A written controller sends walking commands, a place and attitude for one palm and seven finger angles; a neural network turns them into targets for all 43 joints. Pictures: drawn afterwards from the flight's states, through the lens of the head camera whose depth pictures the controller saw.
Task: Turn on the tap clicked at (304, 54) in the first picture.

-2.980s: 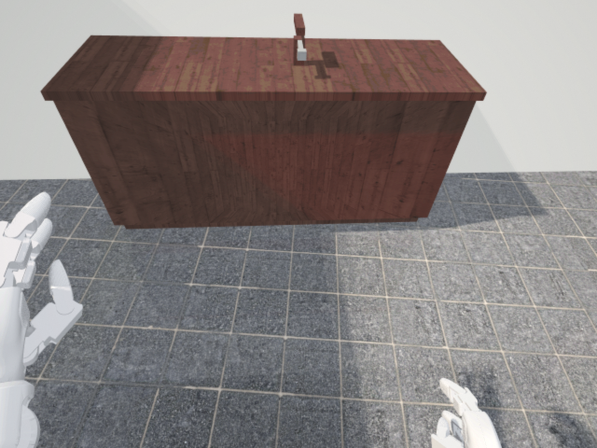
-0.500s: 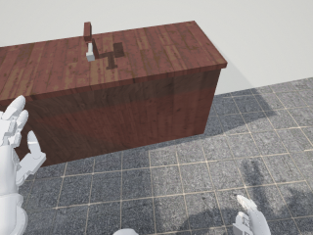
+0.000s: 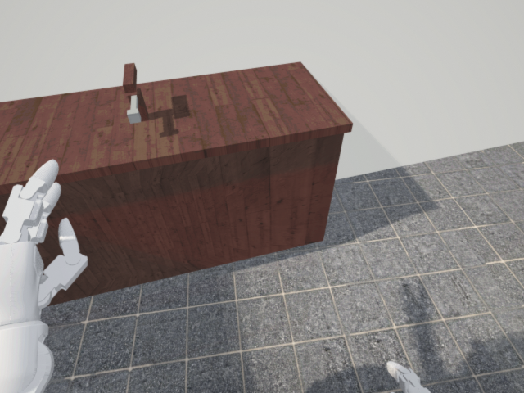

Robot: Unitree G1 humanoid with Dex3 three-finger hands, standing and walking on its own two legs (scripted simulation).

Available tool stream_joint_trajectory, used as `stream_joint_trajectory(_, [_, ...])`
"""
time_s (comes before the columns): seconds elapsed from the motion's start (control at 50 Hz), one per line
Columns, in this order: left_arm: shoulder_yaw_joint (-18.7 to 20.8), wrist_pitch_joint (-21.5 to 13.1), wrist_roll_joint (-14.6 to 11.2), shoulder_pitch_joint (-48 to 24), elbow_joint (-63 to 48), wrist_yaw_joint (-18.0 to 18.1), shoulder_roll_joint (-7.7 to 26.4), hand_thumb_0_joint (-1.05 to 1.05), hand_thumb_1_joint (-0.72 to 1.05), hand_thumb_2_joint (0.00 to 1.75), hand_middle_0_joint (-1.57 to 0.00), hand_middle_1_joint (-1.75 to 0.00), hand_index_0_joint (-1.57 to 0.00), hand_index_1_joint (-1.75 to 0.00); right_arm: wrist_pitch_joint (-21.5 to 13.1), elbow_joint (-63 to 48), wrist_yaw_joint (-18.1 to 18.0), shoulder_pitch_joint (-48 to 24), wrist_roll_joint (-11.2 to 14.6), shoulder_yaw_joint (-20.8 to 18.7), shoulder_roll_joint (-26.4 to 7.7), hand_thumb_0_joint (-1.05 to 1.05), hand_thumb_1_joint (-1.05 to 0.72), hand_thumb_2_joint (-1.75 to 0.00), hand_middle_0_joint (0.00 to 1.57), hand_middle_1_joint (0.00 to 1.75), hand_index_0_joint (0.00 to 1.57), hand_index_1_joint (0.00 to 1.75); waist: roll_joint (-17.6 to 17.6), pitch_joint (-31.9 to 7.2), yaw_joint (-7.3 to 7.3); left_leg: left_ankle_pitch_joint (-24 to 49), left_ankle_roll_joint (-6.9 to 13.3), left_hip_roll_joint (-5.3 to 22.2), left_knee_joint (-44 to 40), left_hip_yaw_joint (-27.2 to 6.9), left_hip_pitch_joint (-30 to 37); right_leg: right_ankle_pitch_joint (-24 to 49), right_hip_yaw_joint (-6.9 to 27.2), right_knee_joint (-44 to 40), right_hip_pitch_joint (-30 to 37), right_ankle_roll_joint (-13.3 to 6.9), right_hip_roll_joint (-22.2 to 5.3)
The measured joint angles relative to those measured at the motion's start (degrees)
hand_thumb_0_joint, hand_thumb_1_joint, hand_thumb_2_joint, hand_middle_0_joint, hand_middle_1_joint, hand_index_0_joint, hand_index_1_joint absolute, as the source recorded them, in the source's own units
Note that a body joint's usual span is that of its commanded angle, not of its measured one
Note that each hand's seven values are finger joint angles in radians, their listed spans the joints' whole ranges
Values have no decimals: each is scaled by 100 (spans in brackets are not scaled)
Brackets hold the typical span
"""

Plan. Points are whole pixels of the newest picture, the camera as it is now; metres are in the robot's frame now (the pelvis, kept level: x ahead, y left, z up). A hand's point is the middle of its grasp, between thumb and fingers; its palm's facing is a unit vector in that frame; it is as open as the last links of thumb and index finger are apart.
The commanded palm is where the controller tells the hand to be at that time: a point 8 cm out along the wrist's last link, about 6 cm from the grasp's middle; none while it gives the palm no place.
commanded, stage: take the last steps up to it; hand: left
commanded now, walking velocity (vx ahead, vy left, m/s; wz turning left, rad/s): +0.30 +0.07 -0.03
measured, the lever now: (134, 116) +0.76 +0.39 +0.03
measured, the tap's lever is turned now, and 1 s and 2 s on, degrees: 0 0 0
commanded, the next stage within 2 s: come to a stop and stand still in 1.66 s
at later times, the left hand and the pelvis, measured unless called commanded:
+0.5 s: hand (92, 205) +0.29 +0.24 +0.19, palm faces +0.40 -0.80 -0.44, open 7.4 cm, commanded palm +0.24 +0.28 +0.19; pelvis +0.07 +0.01 +0.00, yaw -1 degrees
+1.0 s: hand (101, 145) +0.42 +0.27 +0.19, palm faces +0.39 -0.84 -0.39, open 7.4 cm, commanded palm +0.36 +0.31 +0.19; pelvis +0.19 +0.04 +0.00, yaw -2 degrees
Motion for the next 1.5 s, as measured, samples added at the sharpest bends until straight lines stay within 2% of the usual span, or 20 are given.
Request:
stream_joint_trajectory(0.06, [191, -162, -32, 203, -193, -29, 149, 1, 88, 90, -21, -30, -22, -30, 65, -45, 17, -145, -13, 0, -15, 1, -90, -90, 21, 30, 20, 30, -128, 85, -51, 288, -28, 4, 225, 86, -329, 208, 99, -348, 81, 29, -57])
stream_joint_trajectory(0.14, [506, -286, -94, 469, -388, 16, 459, 1, 88, 90, -21, -30, -22, -30, 68, -251, -10, -159, -18, -50, -63, 1, -90, -90, 21, 30, 20, 30, -301, 164, -100, 525, 17, 116, -1039, 273, -187, 308, 154, -619, 171, 75, -162])
stream_joint_trajectory(0.22, [537, -248, -153, 596, -541, 97, 420, 1, 88, 90, -21, -30, -22, -30, -2, -387, -62, -78, -33, -146, -234, 1, -90, -90, 20, 30, 20, 30, -315, 183, -26, 909, 66, 81, -2378, 496, 395, 100, 186, -435, 233, 197, -222])
stream_joint_trajectory(0.3, [497, -190, -174, 492, -460, 138, 323, 1, 88, 90, -21, -30, -22, -30, -27, -410, -129, -131, 17, -231, -206, 1, -90, -90, 20, 30, 20, 30, -442, 181, 60, 1116, 20, -41, -2479, 649, 669, -701, 444, 723, -52, 305, -289])
stream_joint_trajectory(0.38, [425, -47, -102, 214, -132, 100, 298, 1, 88, 90, -21, -30, -21, -30, -141, -360, -106, -206, 23, -141, 21, 1, -90, -90, 20, 30, 20, 30, -385, 128, -24, 932, 33, -11, -2500, 547, 756, -1051, 420, 1946, -632, 362, -200])
stream_joint_trajectory(0.5, [445, -87, -120, 436, -552, 93, 405, 1, 89, 90, -21, -30, -21, -30, -298, -441, 17, -211, 31, 63, 227, 1, -90, -90, 20, 30, 20, 30, -160, 232, -5, 655, -161, 183, -2298, 517, 871, -295, 79, 179, -375, 379, -203])
stream_joint_trajectory(0.54, [432, -147, -80, 419, -580, 70, 446, 1, 88, 90, -21, -30, -21, -30, -252, -393, 33, -231, 41, 50, 186, 1, -90, -90, 21, 30, 20, 30, 43, 277, -29, 281, -57, 296, -1537, 361, 625, 243, -70, 131, -293, 163, -106])
stream_joint_trajectory(0.58, [380, -167, -101, 329, -483, 19, 403, 1, 88, 90, -21, -30, -21, -30, -141, -209, 54, -290, 39, 5, 120, 1, -90, -90, 21, 30, 20, 30, 63, 279, -7, 9, -20, 114, -197, 139, 132, 54, -107, 247, -247, 41, -140])
stream_joint_trajectory(0.66, [480, -250, -139, 427, -168, -39, 240, 1, 88, 90, -21, -30, -22, -30, 41, -55, 54, -349, 30, -52, -47, 1, -90, -90, 21, 30, 20, 30, -21, 247, 26, 351, -105, 0, 1036, 107, -634, 114, 3, -240, 20, 67, -163])
stream_joint_trajectory(0.74, [509, -238, -136, 538, -36, -12, 244, 1, 88, 90, -21, -30, -22, -30, 91, -156, 20, -313, 12, -122, -202, 1, -90, -90, 20, 30, 20, 30, -159, 315, -55, 787, -101, 125, 129, 234, -861, 239, 6, -705, 290, 106, -217])
stream_joint_trajectory(0.84, [379, -183, -131, 595, -532, 55, 265, 1, 88, 90, -21, -30, -22, -30, -11, -315, -6, -218, -6, -262, -349, 1, -90, -90, 20, 30, 20, 30, -368, 462, 4, 955, 14, 124, -1542, 510, -453, 66, 46, -737, 534, 240, -285])
stream_joint_trajectory(0.92, [459, -245, -143, 654, -1049, 120, 411, 1, 88, 90, -21, -30, -22, -30, -78, -490, -54, -152, -3, -323, -375, 1, -90, -90, 20, 30, 20, 30, -471, 383, 24, 1436, 156, -15, -2624, 719, 246, -447, 159, -112, 534, 410, -321])
stream_joint_trajectory(1.0, [682, -303, -152, 235, -762, 159, 657, 1, 88, 90, -21, -30, -22, -30, -75, -491, -85, -412, 0, -270, -49, 1, -90, -90, 20, 30, 20, 30, -650, 383, -49, 1118, 317, -74, -2198, 852, 312, -1236, 534, 2262, -330, 338, -286])
stream_joint_trajectory(1.06, [749, -200, -182, 74, -564, 114, 692, 1, 88, 90, -21, -30, -22, -30, -134, -475, -7, -472, 27, -101, 179, 1, -90, -90, 20, 30, 20, 30, -537, 280, -118, 1136, 300, -1, -2395, 816, 451, -1011, 458, 3052, -959, 387, -241])
stream_joint_trajectory(1.16, [637, -175, -199, 422, -763, 15, 491, 1, 89, 90, -21, -30, -21, -30, -228, -485, 102, -321, 33, 98, 382, 1, -90, -90, 20, 30, 20, 30, -350, 177, -87, 1192, 280, 63, -2785, 849, 708, -305, 279, 2093, -1303, 481, -403])
stream_joint_trajectory(1.3, [554, -68, -156, 587, -486, 2, 477, 1, 88, 90, -21, -30, -21, -30, -231, -310, 13, -76, 11, 171, 337, 1, -90, -90, 21, 30, 20, 30, -163, 178, 52, 957, 122, 81, -2678, 769, 864, -74, 5, 175, -542, 523, -267])
stream_joint_trajectory(1.34, [586, -25, -130, 488, -375, 41, 489, 1, 88, 90, -21, -30, -21, -30, -206, -281, -5, -54, 22, 154, 263, 1, -90, -90, 21, 30, 20, 30, -149, 180, 86, 707, 46, 100, -2291, 735, 764, 337, -52, -360, -221, 405, -187])
stream_joint_trajectory(1.4, [445, 10, -102, 188, -227, 62, 275, 1, 88, 90, -21, -30, -21, -30, -122, -98, -18, -213, 20, 49, 35, 1, -90, -90, 21, 30, 20, 30, 6, 273, 82, 21, 62, 83, -955, 375, 285, 346, -146, -57, -255, 83, -122])
stream_joint_trajectory(1.46, [341, -9, -121, 114, -191, 42, 139, 1, 88, 90, -21, -30, -21, -30, -44, -17, 12, -332, 26, -46, -124, 1, -90, -90, 21, 30, 20, 30, -146, 308, 47, 30, -30, -96, 294, 191, -233, 263, -87, -166, -138, 49, -193])
stream_joint_trajectory(1.5, [343, -59, -115, 253, -259, 44, 143, 1, 88, 90, -21, -30, -21, -30, 6, -81, -3, -384, 24, -79, -201, 1, -90, -90, 21, 30, 20, 30, -240, 307, -54, 205, -62, -71, 366, 184, -409, 339, -61, -358, -37, 78, -215])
